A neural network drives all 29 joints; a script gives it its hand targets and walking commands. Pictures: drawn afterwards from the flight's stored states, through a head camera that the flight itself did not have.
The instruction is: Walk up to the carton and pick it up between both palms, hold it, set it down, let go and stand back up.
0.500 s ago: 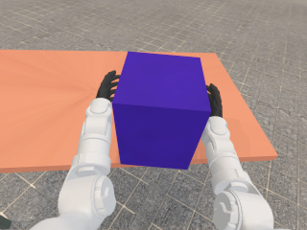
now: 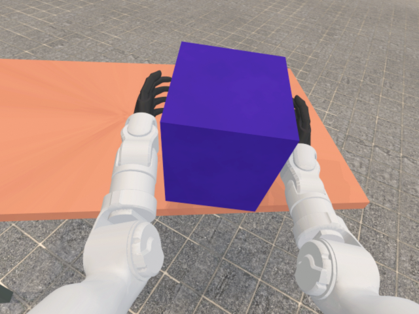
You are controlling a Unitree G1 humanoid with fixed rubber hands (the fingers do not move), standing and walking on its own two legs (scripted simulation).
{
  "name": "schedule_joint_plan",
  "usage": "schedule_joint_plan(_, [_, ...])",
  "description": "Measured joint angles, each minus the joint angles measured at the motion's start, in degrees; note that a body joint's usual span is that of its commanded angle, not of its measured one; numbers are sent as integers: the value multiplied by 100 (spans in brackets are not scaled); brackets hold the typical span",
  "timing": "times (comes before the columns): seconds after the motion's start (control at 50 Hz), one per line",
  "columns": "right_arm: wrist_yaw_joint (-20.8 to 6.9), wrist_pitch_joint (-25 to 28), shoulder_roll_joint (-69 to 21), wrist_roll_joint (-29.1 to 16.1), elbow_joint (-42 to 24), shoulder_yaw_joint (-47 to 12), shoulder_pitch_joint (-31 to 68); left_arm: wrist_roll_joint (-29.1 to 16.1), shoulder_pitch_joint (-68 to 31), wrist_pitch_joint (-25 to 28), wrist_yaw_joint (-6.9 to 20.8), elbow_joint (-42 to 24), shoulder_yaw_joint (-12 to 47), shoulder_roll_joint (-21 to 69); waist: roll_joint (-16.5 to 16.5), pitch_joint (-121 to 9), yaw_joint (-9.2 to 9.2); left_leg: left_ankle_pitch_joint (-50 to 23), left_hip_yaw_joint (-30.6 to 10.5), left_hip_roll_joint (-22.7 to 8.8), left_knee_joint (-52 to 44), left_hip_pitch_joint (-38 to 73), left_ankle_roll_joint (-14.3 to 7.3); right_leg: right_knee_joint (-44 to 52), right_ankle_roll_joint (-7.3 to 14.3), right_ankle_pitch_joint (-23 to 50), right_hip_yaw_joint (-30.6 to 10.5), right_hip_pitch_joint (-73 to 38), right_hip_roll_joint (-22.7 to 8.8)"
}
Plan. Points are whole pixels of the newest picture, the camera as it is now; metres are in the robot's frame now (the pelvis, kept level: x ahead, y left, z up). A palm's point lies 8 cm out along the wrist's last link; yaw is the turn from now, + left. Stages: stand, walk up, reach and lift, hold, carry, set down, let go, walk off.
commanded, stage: reach and lift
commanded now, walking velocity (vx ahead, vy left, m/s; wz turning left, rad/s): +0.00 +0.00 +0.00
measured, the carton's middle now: (221, 133) +0.43 -0.01 +0.13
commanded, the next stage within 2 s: none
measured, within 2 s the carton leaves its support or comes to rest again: neither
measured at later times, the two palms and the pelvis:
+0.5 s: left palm (141, 101) +0.41 +0.14 +0.21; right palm (302, 126) +0.39 -0.15 +0.19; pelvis +0.00 +0.00 +0.00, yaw +1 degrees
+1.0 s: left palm (121, 94) +0.39 +0.16 +0.24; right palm (299, 109) +0.39 -0.13 +0.22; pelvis +0.00 +0.00 +0.00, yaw +2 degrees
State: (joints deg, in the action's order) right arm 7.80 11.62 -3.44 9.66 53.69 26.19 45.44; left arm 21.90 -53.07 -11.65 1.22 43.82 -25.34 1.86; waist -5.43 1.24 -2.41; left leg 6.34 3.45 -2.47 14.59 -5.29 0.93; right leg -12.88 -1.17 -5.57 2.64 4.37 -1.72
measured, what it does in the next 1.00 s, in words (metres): stands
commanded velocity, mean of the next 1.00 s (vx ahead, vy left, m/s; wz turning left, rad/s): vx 0.00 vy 0.00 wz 0.00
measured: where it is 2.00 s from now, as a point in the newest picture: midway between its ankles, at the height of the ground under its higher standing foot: outside the picture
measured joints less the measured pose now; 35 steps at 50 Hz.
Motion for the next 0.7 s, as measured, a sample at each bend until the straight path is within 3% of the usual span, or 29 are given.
schedule_joint_plan(0.24, [53, -551, 148, -624, -88, -490, 11, -431, 87, -564, -270, -139, 679, -258, 54, -163, -133, 93, -112, 6, 199, -132, -11, 36, -17, -12, 143, -33, -13])
schedule_joint_plan(0.42, [114, -990, 385, -1237, -205, -1093, 142, -277, 103, -1179, -247, -694, 668, -214, 42, -35, -245, 167, -110, 3, 221, 210, -14, 81, -28, -49, 151, -406, -11])
schedule_joint_plan(0.7, [209, -1781, 514, -1728, -437, -1555, 371, -223, 116, -2106, -168, -1342, 522, -214, 15, -13, -176, 215, -141, -19, 339, 319, 5, -105, 3, -139, 172, -489, 7])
